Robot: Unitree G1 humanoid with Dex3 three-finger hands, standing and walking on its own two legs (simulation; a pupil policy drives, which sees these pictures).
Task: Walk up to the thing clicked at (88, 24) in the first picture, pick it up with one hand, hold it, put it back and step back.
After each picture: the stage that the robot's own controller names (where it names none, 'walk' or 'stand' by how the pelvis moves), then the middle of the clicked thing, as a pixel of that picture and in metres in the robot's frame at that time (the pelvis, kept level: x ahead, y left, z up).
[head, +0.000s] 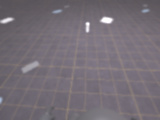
stand; (87, 27) +2.38 +0.17 -0.65
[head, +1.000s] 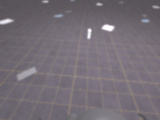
walk; (89, 34) +2.24 +0.11 -0.64
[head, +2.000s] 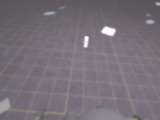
walk; (86, 42) +1.60 +0.07 -0.65
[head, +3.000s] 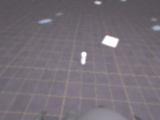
walk; (83, 58) +1.10 +0.11 -0.65
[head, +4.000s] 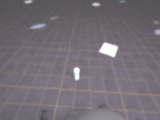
walk; (76, 74) +0.73 +0.19 -0.65
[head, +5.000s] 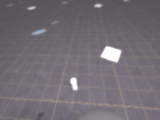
walk; (74, 84) +0.55 +0.25 -0.63
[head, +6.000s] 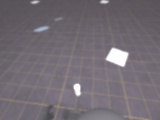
stand; (77, 90) +0.44 +0.18 -0.64
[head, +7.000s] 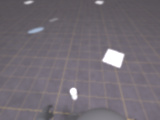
stand; (74, 94) +0.38 +0.21 -0.65
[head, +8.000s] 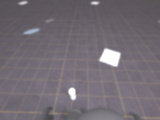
stand; (72, 94) +0.38 +0.23 -0.65
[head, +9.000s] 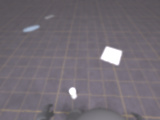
stand; (73, 93) +0.36 +0.21 -0.65
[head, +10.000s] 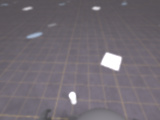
stand; (73, 98) +0.37 +0.22 -0.65
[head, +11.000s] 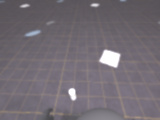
stand; (72, 94) +0.40 +0.23 -0.66
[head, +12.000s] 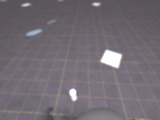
stand; (73, 95) +0.38 +0.22 -0.66
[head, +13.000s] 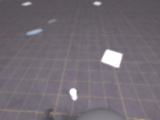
stand; (73, 94) +0.39 +0.21 -0.66
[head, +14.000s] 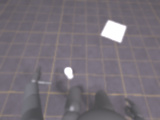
go down; (69, 73) +0.43 +0.22 -0.48
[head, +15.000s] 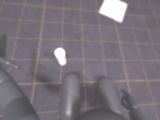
go down; (61, 57) +0.46 +0.27 -0.27
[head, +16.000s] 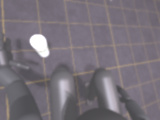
close in; (41, 48) +0.43 +0.31 -0.19
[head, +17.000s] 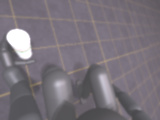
close; (22, 47) +0.42 +0.33 -0.16
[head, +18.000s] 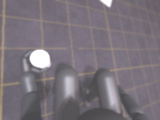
lift; (43, 61) +0.32 +0.29 -0.13
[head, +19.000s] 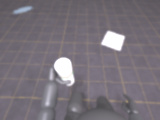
lift; (66, 74) +0.30 +0.17 +0.04
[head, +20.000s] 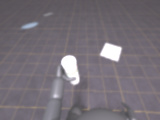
hold; (72, 72) +0.33 +0.14 +0.05
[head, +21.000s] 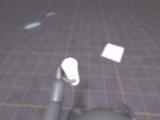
hold; (72, 74) +0.31 +0.14 +0.05
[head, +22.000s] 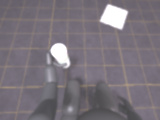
crouch; (62, 58) +0.41 +0.20 -0.04
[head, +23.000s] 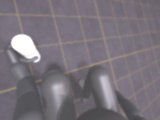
lower; (30, 51) +0.41 +0.29 -0.17
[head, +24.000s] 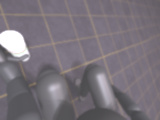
lower; (18, 49) +0.42 +0.32 -0.16
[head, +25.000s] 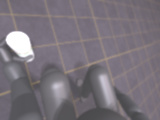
lower; (24, 50) +0.41 +0.32 -0.16
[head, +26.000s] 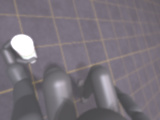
lower; (27, 52) +0.40 +0.32 -0.16
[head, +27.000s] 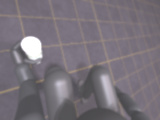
loosen; (34, 53) +0.40 +0.29 -0.16
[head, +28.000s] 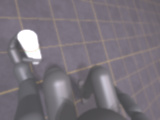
open; (32, 50) +0.42 +0.30 -0.16
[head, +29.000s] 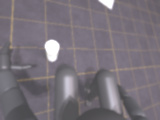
stand; (52, 52) +0.41 +0.27 -0.20
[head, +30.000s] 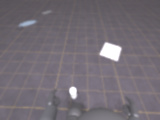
stand; (73, 93) +0.36 +0.17 -0.57
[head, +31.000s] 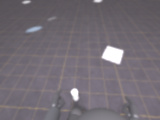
stand; (75, 95) +0.37 +0.18 -0.60
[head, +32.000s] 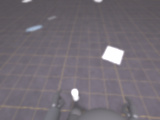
stand; (75, 95) +0.36 +0.18 -0.60
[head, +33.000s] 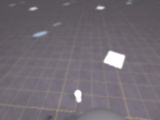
stand; (78, 96) +0.40 +0.16 -0.65
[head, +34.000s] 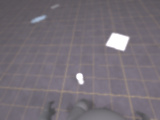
walk; (80, 79) +0.49 +0.20 -0.64
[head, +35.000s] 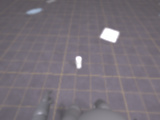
walk; (78, 62) +0.78 +0.17 -0.63
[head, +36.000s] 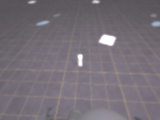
stand; (80, 60) +1.02 +0.21 -0.64
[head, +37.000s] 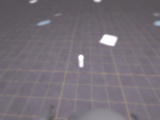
stand; (81, 61) +1.00 +0.20 -0.66
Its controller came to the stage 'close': yes
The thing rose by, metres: 0.68
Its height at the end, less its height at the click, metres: +0.00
